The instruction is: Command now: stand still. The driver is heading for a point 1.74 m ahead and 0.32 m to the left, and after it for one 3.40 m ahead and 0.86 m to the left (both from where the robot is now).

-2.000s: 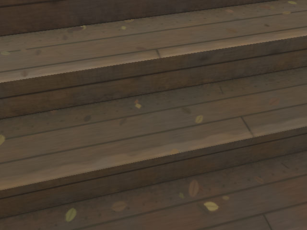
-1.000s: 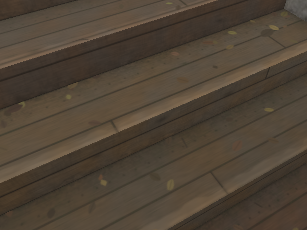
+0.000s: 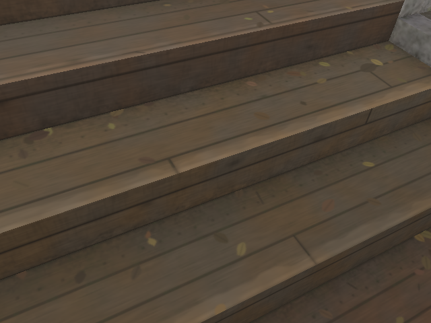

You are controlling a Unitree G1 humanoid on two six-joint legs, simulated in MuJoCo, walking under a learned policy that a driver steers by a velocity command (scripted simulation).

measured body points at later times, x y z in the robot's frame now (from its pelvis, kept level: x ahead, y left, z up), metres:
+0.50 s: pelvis -0.06 +0.02 -0.07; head -0.06 +0.01 +0.38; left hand -0.09 +0.25 -0.21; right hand +0.17 -0.14 -0.14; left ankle -0.03 +0.14 -0.46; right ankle -0.06 -0.04 -0.80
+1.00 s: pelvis +0.11 +0.16 +0.05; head +0.09 +0.17 +0.50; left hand +0.25 +0.38 -0.05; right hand +0.14 -0.10 -0.08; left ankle +0.10 +0.23 -0.63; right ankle +0.10 +0.01 -0.45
